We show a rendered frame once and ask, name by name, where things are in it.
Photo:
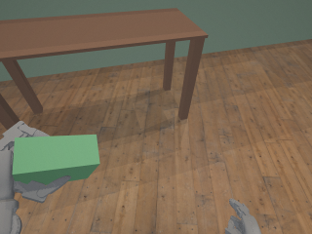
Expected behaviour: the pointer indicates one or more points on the sponge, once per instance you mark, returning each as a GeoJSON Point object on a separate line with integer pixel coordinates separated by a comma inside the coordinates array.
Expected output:
{"type": "Point", "coordinates": [47, 158]}

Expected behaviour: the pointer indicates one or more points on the left robot hand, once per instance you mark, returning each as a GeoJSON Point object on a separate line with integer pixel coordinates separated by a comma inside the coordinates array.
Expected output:
{"type": "Point", "coordinates": [34, 190]}

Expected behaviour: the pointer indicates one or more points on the robot left forearm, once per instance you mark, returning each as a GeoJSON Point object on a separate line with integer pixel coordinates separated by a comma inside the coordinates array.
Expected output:
{"type": "Point", "coordinates": [10, 222]}

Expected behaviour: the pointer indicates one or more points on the table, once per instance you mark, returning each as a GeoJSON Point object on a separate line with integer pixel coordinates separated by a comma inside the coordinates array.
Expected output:
{"type": "Point", "coordinates": [63, 35]}

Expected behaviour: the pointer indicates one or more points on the right robot hand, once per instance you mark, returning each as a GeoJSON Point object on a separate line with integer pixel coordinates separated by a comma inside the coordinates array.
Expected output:
{"type": "Point", "coordinates": [247, 224]}

